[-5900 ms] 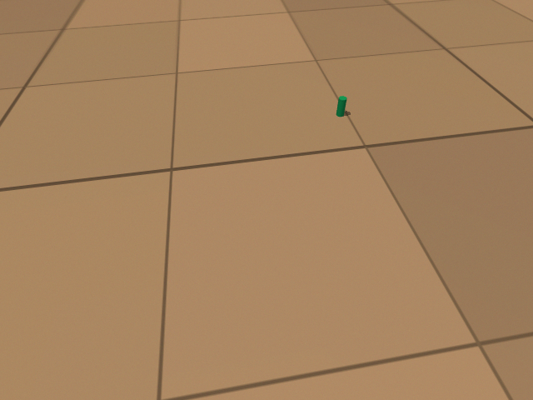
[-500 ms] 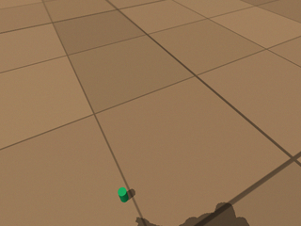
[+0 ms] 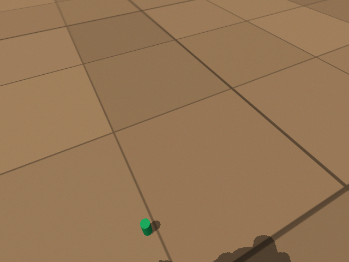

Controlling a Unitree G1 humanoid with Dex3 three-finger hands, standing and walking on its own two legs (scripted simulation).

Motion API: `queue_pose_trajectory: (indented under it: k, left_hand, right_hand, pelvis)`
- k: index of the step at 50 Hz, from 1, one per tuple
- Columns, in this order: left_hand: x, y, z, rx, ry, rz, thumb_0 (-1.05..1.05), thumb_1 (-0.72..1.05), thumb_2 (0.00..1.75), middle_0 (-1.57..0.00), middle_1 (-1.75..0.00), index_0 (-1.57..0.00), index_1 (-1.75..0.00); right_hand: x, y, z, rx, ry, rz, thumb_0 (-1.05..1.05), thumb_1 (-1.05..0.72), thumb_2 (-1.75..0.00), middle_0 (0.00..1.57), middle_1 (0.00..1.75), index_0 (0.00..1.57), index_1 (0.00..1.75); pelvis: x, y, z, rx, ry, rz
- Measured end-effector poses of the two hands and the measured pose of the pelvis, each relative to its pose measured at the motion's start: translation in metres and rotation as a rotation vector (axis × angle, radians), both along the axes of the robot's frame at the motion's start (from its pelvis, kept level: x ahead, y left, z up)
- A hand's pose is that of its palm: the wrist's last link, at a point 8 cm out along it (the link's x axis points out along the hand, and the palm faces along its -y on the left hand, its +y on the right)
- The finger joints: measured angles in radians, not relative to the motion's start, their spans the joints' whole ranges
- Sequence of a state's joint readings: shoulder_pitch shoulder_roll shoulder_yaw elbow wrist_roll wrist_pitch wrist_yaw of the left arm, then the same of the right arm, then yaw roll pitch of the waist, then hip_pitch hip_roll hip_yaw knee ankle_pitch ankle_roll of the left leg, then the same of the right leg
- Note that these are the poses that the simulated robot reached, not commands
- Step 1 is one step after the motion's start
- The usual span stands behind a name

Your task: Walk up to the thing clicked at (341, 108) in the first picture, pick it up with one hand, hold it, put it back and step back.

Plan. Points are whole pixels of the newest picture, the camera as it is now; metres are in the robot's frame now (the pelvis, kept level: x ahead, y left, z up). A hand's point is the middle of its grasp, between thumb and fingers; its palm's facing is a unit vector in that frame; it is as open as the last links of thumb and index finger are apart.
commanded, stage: walk up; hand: left
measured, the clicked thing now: (146, 227) +0.42 +0.19 -0.72
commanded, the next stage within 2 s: stand in 0.02 s
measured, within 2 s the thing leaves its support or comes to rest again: neither
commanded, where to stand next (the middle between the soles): +0.07 +0.00 m, yaw +0 degrees
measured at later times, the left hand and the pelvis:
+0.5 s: hand out of the picture +0.09 +0.25 -0.15, palm faces +0.00 -0.94 -0.34, open 7.4 cm; pelvis +0.02 +0.00 +0.00, yaw +1 degrees
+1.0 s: hand out of the picture +0.09 +0.25 -0.15, palm faces +0.02 -0.94 -0.34, open 7.4 cm; pelvis +0.02 -0.01 +0.00, yaw +1 degrees
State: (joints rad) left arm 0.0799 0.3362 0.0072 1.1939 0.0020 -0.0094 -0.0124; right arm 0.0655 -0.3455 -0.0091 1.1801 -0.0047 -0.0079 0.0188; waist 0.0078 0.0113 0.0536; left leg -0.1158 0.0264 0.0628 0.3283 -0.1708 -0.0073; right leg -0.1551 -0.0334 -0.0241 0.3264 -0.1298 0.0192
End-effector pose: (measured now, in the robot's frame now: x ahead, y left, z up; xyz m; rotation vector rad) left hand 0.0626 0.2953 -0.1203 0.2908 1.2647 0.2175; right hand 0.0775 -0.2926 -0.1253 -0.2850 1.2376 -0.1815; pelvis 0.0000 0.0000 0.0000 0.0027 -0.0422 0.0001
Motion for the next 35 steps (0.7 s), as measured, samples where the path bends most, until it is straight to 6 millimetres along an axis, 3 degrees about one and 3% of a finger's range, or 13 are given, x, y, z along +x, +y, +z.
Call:
queue_pose_trajectory:
  k: [15,35]
  left_hand:
    - [0.022,-0.001,0.002,0.001,-0.045,-0.021,0.00,0.90,0.90,-0.20,-0.30,-0.20,-0.30]
    - [0.021,-0.004,0.004,0.008,-0.033,-0.007,0.00,0.90,0.90,-0.20,-0.30,-0.20,-0.30]
  right_hand:
    - [0.009,-0.002,0.005,-0.014,-0.018,0.009,0.01,-0.90,-0.90,0.21,0.30,0.20,0.30]
    - [0.019,-0.007,0.004,-0.017,-0.014,0.025,0.01,-0.90,-0.90,0.21,0.30,0.20,0.30]
  pelvis:
    - [0.010,-0.001,0.001,-0.001,0.007,0.011]
    - [0.018,-0.006,0.001,-0.004,0.005,0.023]
